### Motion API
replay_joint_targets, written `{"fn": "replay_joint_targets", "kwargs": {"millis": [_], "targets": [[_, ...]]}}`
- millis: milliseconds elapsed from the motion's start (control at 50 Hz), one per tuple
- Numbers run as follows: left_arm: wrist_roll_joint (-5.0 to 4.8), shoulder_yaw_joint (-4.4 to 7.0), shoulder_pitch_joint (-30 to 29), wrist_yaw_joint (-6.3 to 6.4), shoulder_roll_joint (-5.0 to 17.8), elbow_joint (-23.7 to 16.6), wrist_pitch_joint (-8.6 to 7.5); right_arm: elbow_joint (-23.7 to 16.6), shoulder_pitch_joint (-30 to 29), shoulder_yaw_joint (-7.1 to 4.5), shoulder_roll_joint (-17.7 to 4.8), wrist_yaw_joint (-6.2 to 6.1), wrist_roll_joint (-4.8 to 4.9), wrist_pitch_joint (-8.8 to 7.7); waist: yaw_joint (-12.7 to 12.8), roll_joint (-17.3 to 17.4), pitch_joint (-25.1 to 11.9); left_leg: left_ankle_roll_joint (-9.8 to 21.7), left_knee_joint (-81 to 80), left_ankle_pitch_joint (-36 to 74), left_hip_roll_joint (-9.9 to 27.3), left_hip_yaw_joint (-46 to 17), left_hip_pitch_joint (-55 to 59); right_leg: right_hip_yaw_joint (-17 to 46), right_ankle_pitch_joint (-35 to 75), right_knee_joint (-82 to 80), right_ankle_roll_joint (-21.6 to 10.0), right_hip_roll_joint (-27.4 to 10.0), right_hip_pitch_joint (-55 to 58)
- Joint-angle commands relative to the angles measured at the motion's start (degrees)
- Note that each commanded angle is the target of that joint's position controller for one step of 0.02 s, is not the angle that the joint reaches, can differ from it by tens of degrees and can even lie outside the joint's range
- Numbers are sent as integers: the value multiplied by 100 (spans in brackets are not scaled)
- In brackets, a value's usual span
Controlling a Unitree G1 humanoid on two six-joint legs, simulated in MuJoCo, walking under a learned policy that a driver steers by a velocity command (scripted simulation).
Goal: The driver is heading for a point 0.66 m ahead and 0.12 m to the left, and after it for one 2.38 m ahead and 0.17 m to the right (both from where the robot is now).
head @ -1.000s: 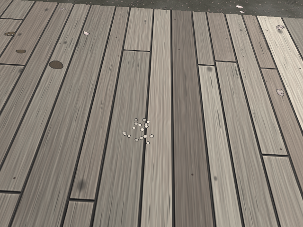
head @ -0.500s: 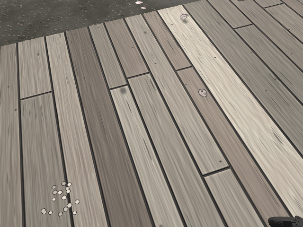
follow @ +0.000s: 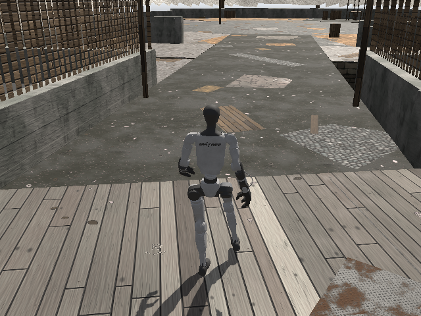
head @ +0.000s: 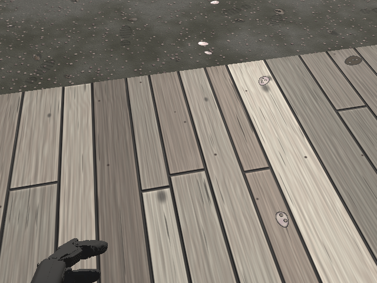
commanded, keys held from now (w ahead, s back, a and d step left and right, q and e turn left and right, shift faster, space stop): w+q+shift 0.52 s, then e+shift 0.48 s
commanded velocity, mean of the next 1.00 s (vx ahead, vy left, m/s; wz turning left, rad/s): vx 0.72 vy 0.00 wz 0.40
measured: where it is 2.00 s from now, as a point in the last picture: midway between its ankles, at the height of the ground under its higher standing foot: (139, 203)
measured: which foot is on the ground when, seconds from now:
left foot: down 0.00-0.16, up 0.18-0.60, down 0.62-1.00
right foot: up 0.00-0.14, down 0.16-0.62, up 0.64-1.00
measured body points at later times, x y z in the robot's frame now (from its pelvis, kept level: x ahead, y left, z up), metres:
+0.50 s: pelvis +0.44 -0.02 -0.02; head +0.44 +0.01 +0.43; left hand +0.26 +0.23 -0.15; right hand +0.78 -0.11 -0.05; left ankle +0.57 +0.18 -0.67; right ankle +0.35 -0.20 -0.74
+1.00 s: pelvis +0.71 +0.12 +0.00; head +0.74 +0.13 +0.45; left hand +0.71 +0.43 -0.11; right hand +0.95 -0.07 -0.11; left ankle +0.65 +0.20 -0.74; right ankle +0.88 +0.06 -0.70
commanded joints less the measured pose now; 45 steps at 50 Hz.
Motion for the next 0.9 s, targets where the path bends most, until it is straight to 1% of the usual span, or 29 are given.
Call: {"fn": "replay_joint_targets", "kwargs": {"millis": [20, 100, 120, 140, 160, 180, 200, 220, 240, 260, 280, 320, 340, 400, 480, 520, 540, 560, 600, 620, 640, 660, 680, 700, 720, 760, 800, 840, 900], "targets": [[-46, 140, -493, 14, 328, -528, -45, -520, -641, -301, -1030, -103, 121, -149, 137, 235, 414, 517, -1171, -28, 939, -1281, -3074, -767, 1878, -1400, 215, 569, 2663], [-363, 408, -682, 103, 794, -625, -47, -330, -285, -311, -900, -140, 174, -31, 68, 588, 154, 186, -176, 172, 1141, -1794, -1254, -349, 1336, -2374, 258, 590, 2583], [-390, 530, -340, 118, 967, -565, -78, -317, -292, -325, -925, -135, 119, 22, 308, 657, -133, 50, 472, 1082, 1153, -1786, -853, -407, 887, -2407, 163, 663, 2897], [-423, 665, 479, 127, 1141, -462, -92, -356, -420, -327, -986, -98, 26, 70, 851, 695, -736, -177, 1573, 2023, 1055, -1566, -700, -461, 499, -2239, 7, 544, 3704], [-439, 747, 1991, 186, 1302, -264, -23, -561, -673, -210, -698, -54, -194, 99, 1573, 660, -1821, -356, 3342, 1831, 995, -1280, -1503, 32, -414, -1519, -308, -213, 5484], [-224, 827, 2494, 113, 1849, -3, 42, -739, 482, 61, 176, -12, 48, 23, 915, -2071, -3020, -627, 5608, -1840, 312, -576, -3450, 3384, -2384, -2411, -1432, -1967, 7587], [-288, 830, 2508, 35, 1570, 64, 109, -802, 306, 125, -220, -72, 289, 45, 1031, -2436, -2900, -612, 6488, -1536, 1000, -271, -4366, 4702, -4521, -3164, -1371, -2123, 7405], [-290, 753, 2148, 92, 1106, -16, 176, -831, -458, 26, -630, -121, 242, 81, 1258, -1572, -1808, -618, 6610, -1005, 1234, -3, -4733, 3730, -4097, -3315, -1097, -1784, 6604], [-202, 706, 1902, 115, 970, 76, 241, -921, -1022, -20, -791, -120, 96, 95, 1246, -561, -1006, -619, 6416, -672, 1437, 225, -4667, 2631, -2745, -3317, -930, -1524, 5698], [-88, 683, 1779, 112, 899, 187, 272, -1076, -1472, -38, -758, -79, -48, 82, 1148, -119, -494, -579, 6168, -500, 1629, 283, -4488, 1904, -1620, -3355, -914, -1345, 4896], [-23, 639, 1601, 121, 750, 295, 252, -1158, -1520, -58, -646, -20, -16, 128, 909, -221, -255, -549, 5960, -405, 1838, 223, -4196, 1331, -1036, -3460, -906, -1179, 4316], [-157, 570, 1366, 67, 415, 505, 217, -1263, -1504, -27, -392, 27, 128, 289, 643, -475, -45, -499, 5778, -512, 2072, 268, -4124, 513, -594, -3679, -862, -1017, 3851], [-235, 572, 1296, 48, 381, 602, 205, -1335, -1572, 4, -297, 49, 128, 350, 553, -449, 88, -498, 5662, -492, 2175, 292, -4224, 204, -320, -3777, -866, -1035, 3675], [-222, 652, 970, 66, 683, 697, 164, -1497, -1813, 57, -306, 121, 25, 354, 344, -252, 432, -620, 4968, 395, 2238, 374, -4274, -744, 378, -4176, -862, -985, 3209], [-187, 745, 1246, 116, 1158, 871, 145, -1632, -2617, 69, -403, 293, -1, 254, 612, 167, 761, -480, 3295, 1760, 2010, 971, -3874, -1861, 1097, -4482, -629, -778, 3460], [-178, 760, 1456, 113, 1327, 978, 207, -1701, -2937, 20, -537, 388, 12, 186, 648, 151, 746, -271, 2516, 1855, 1570, 1525, -3306, -2268, 2925, -4247, -426, -660, 3845], [-207, 771, 1769, 131, 1447, 1065, 242, -1740, -3043, -3, -569, 406, -29, 142, 651, 31, 619, -177, 2304, 1651, 1202, 1745, -2804, -2231, 4532, -3894, -436, -709, 3966], [-258, 785, 1955, 166, 1620, 1143, 293, -1736, -2810, -61, -663, 416, -71, 109, 429, -176, 411, -75, 2148, 1328, 865, 1840, -2283, -2161, 6058, -3297, -489, -840, 4120], [-332, 721, 1815, 155, 1716, 1210, 358, -1273, -877, -347, -1084, 299, -108, 137, -716, -265, -634, 331, 1354, 1956, 747, 1350, 317, -2032, 6609, -1045, -489, -898, 3550], [-299, 607, 1868, 144, 1353, 1142, 329, -1037, -342, -410, -1380, 153, -146, 227, -778, 446, -993, 424, 1300, 3034, 1475, 345, 1904, -1993, 2327, 1000, -276, -276, 2312], [-243, 291, 3181, 20, 504, 1106, 238, -1296, -657, -327, -1825, 91, -410, 147, 152, 1889, -2685, 1713, 1684, 5048, 3738, -2689, 3838, -1023, -3020, 3797, -59, 663, 677], [-492, 492, 2513, 12, 1423, 1294, 165, -1290, -363, -303, -1330, 110, -432, 166, -638, 556, -3654, 1676, 905, 4227, 3674, -2837, 3200, 254, -2713, 4026, -133, 738, 989], [-694, 522, 1815, 47, 1337, 984, 207, -1130, -712, -267, -1352, 145, -397, 96, -358, 325, -2467, 1362, 613, 3948, 3507, -1914, 2183, 28, -2434, 3607, -112, 477, 719], [-615, 466, 1553, 131, 1091, 900, 267, -961, -1158, -239, -1191, 157, -268, 5, 12, -65, -1345, 1046, 346, 3768, 3229, -1267, 1007, -307, -2101, 2953, -25, 136, 534], [-495, 491, 1610, 179, 1027, 1026, 396, -942, -1496, -142, -843, 145, -248, -59, 242, 48, -942, 900, 177, 3643, 3057, -734, 272, -392, -1927, 2646, 36, -69, 679], [-424, 535, 2109, 196, 871, 1249, 685, -884, -1868, -108, -626, 179, -337, -145, 612, 288, -691, 771, -369, 3532, 2873, 79, -990, -472, -1651, 2342, 187, -230, 1605], [-394, 547, 2095, 240, 656, 1195, 852, -801, -2256, -119, -613, 132, -361, -201, 779, 435, -461, 757, -668, 3627, 2823, 717, -1488, -613, -1463, 2015, 361, -251, 1592], [-339, 549, 1816, 246, 562, 993, 896, -698, -2415, -161, -695, -3, -369, -172, 809, 503, -397, 647, -729, 3551, 2729, 1262, -1384, -694, -798, 1394, 442, -353, 1283], [-287, 530, 1488, 105, 465, 860, 874, -661, -2551, -172, -707, -183, -327, -18, 666, 473, -509, 471, -568, 3082, 2458, 1926, -1014, -998, 481, 201, 351, -294, 1391]]}}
